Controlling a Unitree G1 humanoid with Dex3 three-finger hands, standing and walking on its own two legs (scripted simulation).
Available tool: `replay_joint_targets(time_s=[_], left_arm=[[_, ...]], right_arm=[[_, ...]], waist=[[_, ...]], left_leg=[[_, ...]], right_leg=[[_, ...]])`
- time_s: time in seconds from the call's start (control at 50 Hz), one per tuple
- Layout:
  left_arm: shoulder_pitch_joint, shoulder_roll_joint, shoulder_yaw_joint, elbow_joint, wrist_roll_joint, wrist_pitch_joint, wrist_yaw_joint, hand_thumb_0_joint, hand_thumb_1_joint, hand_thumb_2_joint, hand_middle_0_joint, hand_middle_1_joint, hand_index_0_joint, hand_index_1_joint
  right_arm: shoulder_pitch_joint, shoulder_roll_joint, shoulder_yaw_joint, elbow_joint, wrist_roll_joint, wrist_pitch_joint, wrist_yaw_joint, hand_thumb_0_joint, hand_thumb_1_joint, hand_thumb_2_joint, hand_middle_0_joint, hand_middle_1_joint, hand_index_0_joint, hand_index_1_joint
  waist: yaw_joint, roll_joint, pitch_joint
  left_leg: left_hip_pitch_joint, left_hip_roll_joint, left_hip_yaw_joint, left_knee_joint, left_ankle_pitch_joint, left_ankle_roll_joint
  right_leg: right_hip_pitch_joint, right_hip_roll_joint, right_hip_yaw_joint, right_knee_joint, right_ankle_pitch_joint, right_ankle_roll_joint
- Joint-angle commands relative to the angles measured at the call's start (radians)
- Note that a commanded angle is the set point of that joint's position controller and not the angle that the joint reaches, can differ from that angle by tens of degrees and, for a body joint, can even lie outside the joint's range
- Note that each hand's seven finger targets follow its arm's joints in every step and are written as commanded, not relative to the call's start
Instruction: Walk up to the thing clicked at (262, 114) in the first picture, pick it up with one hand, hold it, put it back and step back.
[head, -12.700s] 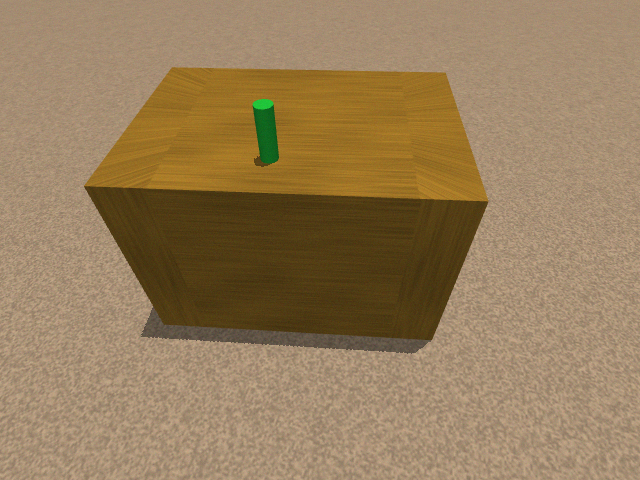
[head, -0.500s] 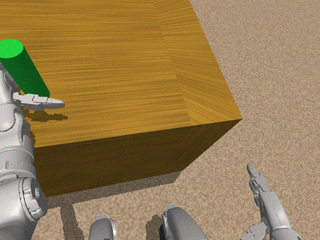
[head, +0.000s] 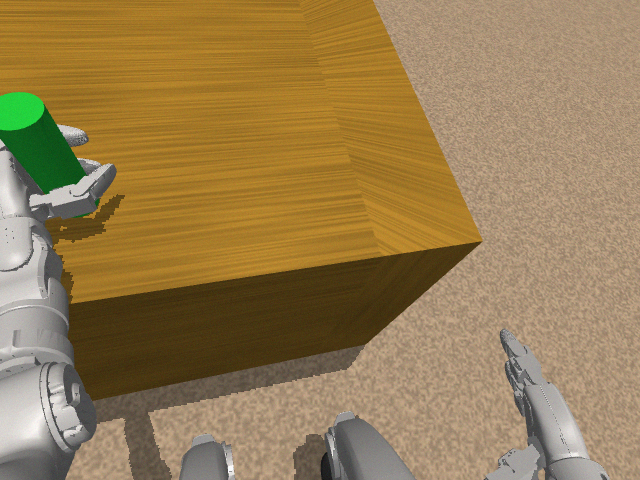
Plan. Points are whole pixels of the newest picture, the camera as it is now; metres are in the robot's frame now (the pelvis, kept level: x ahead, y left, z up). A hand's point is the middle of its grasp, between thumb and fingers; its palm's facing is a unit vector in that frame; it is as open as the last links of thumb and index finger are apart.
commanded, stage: settle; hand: left
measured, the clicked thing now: (51, 163) +0.51 +0.24 +0.06
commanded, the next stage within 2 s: lift in 1.14 s
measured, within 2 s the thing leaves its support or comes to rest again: leaves its support in 0.30 s
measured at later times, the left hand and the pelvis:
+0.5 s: hand (50, 161) +0.50 +0.23 +0.06, palm faces +0.22 -0.98 -0.01, open 6.3 cm; pelvis +0.00 +0.00 +0.01, yaw +0 degrees
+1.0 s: hand (37, 137) +0.51 +0.23 +0.10, palm faces +0.21 -0.98 -0.01, open 6.3 cm; pelvis +0.01 +0.01 +0.02, yaw +0 degrees
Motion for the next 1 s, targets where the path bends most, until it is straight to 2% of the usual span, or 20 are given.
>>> replay_joint_targets(time_s=[0.0,0.04,0.06,0.08,0.14,0.18,0.24,0.38,0.42,0.48,0.5,0.62,0.66,0.72,0.76,0.78,0.88,0.94,0.96,0.98], left_arm=[[-0.344,0.199,-0.009,-0.220,-0.017,-0.072,0.001,0.000,0.534,1.176,-1.388,-1.306,-1.388,-1.309],[-0.325,0.221,0.006,-0.212,-0.014,-0.074,-0.006,0.000,0.569,1.241,-1.434,-1.369,-1.435,-1.372],[-0.321,0.247,0.025,-0.205,-0.020,-0.074,-0.009,0.000,0.569,1.272,-1.448,-1.400,-1.450,-1.402],[-0.326,0.247,0.029,-0.221,-0.027,-0.079,-0.010,0.000,0.649,1.352,-1.393,-1.416,-1.381,-1.438],[-0.360,0.249,0.020,-0.239,-0.020,-0.078,-0.006,0.000,0.776,1.431,-1.402,-1.439,-1.390,-1.461],[-0.358,0.266,0.030,-0.253,-0.020,-0.077,-0.001,0.000,0.676,1.392,-1.426,-1.455,-1.420,-1.473],[-0.408,0.229,-0.005,-0.320,-0.029,-0.073,-0.008,0.000,0.582,1.373,-1.436,-1.462,-1.431,-1.479],[-0.399,0.232,-0.012,-0.284,-0.027,-0.031,-0.002,0.000,0.587,1.378,-1.404,-1.445,-1.399,-1.462],[-0.397,0.205,-0.031,-0.280,-0.029,-0.018,0.000,0.000,0.585,1.381,-1.412,-1.455,-1.410,-1.470],[-0.391,0.219,-0.019,-0.263,-0.027,-0.010,-0.001,0.000,0.586,1.389,-1.397,-1.450,-1.395,-1.466],[-0.409,0.212,-0.042,-0.272,-0.019,-0.005,-0.002,0.000,0.590,1.381,-1.400,-1.443,-1.397,-1.460],[-0.420,0.209,-0.029,-0.244,-0.031,0.007,0.001,0.000,0.580,1.363,-1.380,-1.429,-1.382,-1.440],[-0.439,0.245,-0.011,-0.273,-0.032,0.004,0.004,0.000,0.569,1.365,-1.380,-1.433,-1.384,-1.444],[-0.465,0.210,-0.037,-0.283,-0.035,0.006,0.002,0.000,0.572,1.380,-1.400,-1.445,-1.401,-1.459],[-0.444,0.243,-0.018,-0.268,-0.032,0.011,0.001,0.000,0.564,1.381,-1.395,-1.445,-1.395,-1.460],[-0.455,0.212,-0.042,-0.278,-0.031,0.015,0.000,0.000,0.571,1.380,-1.386,-1.438,-1.386,-1.452],[-0.461,0.224,-0.034,-0.274,-0.032,0.024,0.005,0.000,0.557,1.386,-1.380,-1.439,-1.381,-1.454],[-0.476,0.227,-0.033,-0.283,-0.035,0.030,-0.001,0.000,0.584,1.390,-1.382,-1.439,-1.383,-1.453],[-0.478,0.190,-0.055,-0.284,-0.038,0.033,-0.005,0.000,0.595,1.388,-1.378,-1.432,-1.378,-1.447],[-0.483,0.205,-0.050,-0.287,-0.036,0.035,-0.003,0.000,0.599,1.403,-1.387,-1.444,-1.387,-1.460]], right_arm=[[0.052,-0.148,-0.104,-0.146,0.000,-0.046,-0.020,0.000,0.531,-0.050,0.048,0.049,0.048,0.049],[0.038,-0.109,-0.061,-0.161,0.003,-0.046,-0.016,0.000,0.534,-0.049,0.048,0.049,0.048,0.049],[0.067,-0.134,-0.085,-0.134,0.003,-0.043,-0.019,0.000,0.537,-0.049,0.048,0.049,0.048,0.049],[0.038,-0.123,-0.068,-0.155,0.004,-0.044,-0.016,0.000,0.546,-0.053,0.049,0.050,0.049,0.050],[0.038,-0.154,-0.102,-0.176,-0.002,-0.043,-0.018,0.000,0.549,-0.053,0.049,0.050,0.049,0.050],[0.061,-0.154,-0.105,-0.156,-0.001,-0.035,-0.019,0.000,0.550,-0.051,0.049,0.050,0.049,0.050],[0.051,-0.136,-0.094,-0.161,0.001,-0.033,-0.020,0.000,0.539,-0.053,0.049,0.050,0.049,0.050],[0.059,-0.149,-0.095,-0.157,0.004,-0.021,-0.030,0.000,0.548,-0.052,0.049,0.050,0.049,0.050],[0.090,-0.113,-0.070,-0.112,0.004,-0.017,-0.026,0.000,0.551,-0.050,0.049,0.050,0.049,0.050],[0.055,-0.156,-0.113,-0.115,0.004,-0.015,-0.028,0.000,0.554,-0.050,0.049,0.050,0.049,0.050],[0.066,-0.122,-0.084,-0.088,0.005,-0.013,-0.023,0.000,0.556,-0.050,0.049,0.050,0.049,0.050],[0.021,-0.128,-0.087,-0.112,0.012,-0.019,-0.027,0.000,0.563,-0.047,0.049,0.050,0.049,0.050],[0.021,-0.141,-0.108,-0.086,0.013,-0.016,-0.032,0.000,0.561,-0.047,0.049,0.050,0.049,0.050],[0.003,-0.126,-0.095,-0.112,0.017,-0.021,-0.033,0.000,0.558,-0.048,0.049,0.050,0.049,0.050],[0.018,-0.139,-0.105,-0.073,0.016,-0.017,-0.037,0.000,0.552,-0.051,0.049,0.050,0.049,0.050],[0.028,-0.116,-0.087,-0.051,0.016,-0.020,-0.034,0.000,0.557,-0.049,0.049,0.050,0.049,0.050],[0.036,-0.122,-0.090,-0.040,0.015,-0.019,-0.033,0.000,0.561,-0.049,0.049,0.050,0.049,0.050],[0.005,-0.140,-0.111,-0.037,0.018,-0.021,-0.034,0.000,0.567,-0.047,0.049,0.050,0.049,0.050],[0.000,-0.123,-0.090,-0.041,0.016,-0.023,-0.032,0.000,0.567,-0.047,0.049,0.050,0.049,0.050],[-0.005,-0.117,-0.087,-0.023,0.017,-0.025,-0.031,0.000,0.568,-0.047,0.049,0.050,0.049,0.050]], waist=[[0.009,0.201,-0.484],[0.029,0.198,-0.515],[0.022,0.202,-0.490],[0.034,0.208,-0.492],[0.023,0.216,-0.521],[0.029,0.223,-0.527],[0.032,0.244,-0.562],[0.034,0.223,-0.516],[0.033,0.205,-0.506],[0.036,0.216,-0.491],[0.045,0.220,-0.481],[0.047,0.149,-0.467],[0.054,0.179,-0.472],[0.047,0.172,-0.497],[0.054,0.179,-0.490],[0.056,0.195,-0.487],[0.056,0.207,-0.495],[0.057,0.206,-0.467],[0.054,0.211,-0.476],[0.061,0.214,-0.465]], left_leg=[[0.417,-0.036,0.018,-0.121,0.443,0.030],[0.429,-0.037,0.020,-0.120,0.450,0.033],[0.421,-0.036,0.019,-0.121,0.454,0.030],[0.414,-0.038,0.019,-0.123,0.440,0.030],[0.443,-0.037,0.018,-0.126,0.443,0.029],[0.438,-0.039,0.020,-0.133,0.432,0.029],[0.494,-0.034,0.017,-0.136,0.479,0.024],[0.519,-0.031,0.016,-0.165,0.490,0.021],[0.504,-0.035,0.027,-0.163,0.482,0.031],[0.521,-0.031,0.022,-0.178,0.498,0.025],[0.520,-0.034,0.026,-0.176,0.485,0.029],[0.475,-0.038,0.031,-0.217,0.369,0.036],[0.489,-0.040,0.034,-0.218,0.383,0.034],[0.517,-0.037,0.029,-0.224,0.415,0.031],[0.527,-0.035,0.030,-0.223,0.441,0.031],[0.544,-0.035,0.029,-0.223,0.450,0.029],[0.566,-0.031,0.025,-0.233,0.488,0.023],[0.587,-0.028,0.020,-0.245,0.469,0.019],[0.605,-0.023,0.014,-0.248,0.478,0.017],[0.590,-0.025,0.012,-0.254,0.452,0.016]], right_leg=[[0.204,0.023,-0.026,-0.111,0.406,-0.050],[0.230,0.021,-0.024,-0.112,0.409,-0.048],[0.220,0.021,-0.026,-0.111,0.408,-0.050],[0.227,0.019,-0.021,-0.110,0.399,-0.050],[0.234,0.020,-0.021,-0.116,0.402,-0.049],[0.248,0.018,-0.020,-0.115,0.399,-0.049],[0.242,0.021,-0.025,-0.117,0.416,-0.052],[0.253,0.021,-0.030,-0.148,0.417,-0.051],[0.278,0.018,-0.022,-0.159,0.444,-0.044],[0.263,0.018,-0.028,-0.160,0.431,-0.051],[0.258,0.018,-0.023,-0.166,0.429,-0.047],[0.318,0.017,-0.018,-0.201,0.369,-0.041],[0.317,0.015,-0.016,-0.204,0.381,-0.041],[0.331,0.017,-0.021,-0.200,0.398,-0.043],[0.321,0.016,-0.020,-0.205,0.411,-0.045],[0.310,0.017,-0.020,-0.203,0.411,-0.047],[0.318,0.017,-0.028,-0.206,0.423,-0.051],[0.290,0.020,-0.031,-0.217,0.390,-0.052],[0.283,0.022,-0.034,-0.216,0.387,-0.054],[0.283,0.021,-0.034,-0.218,0.368,-0.055]])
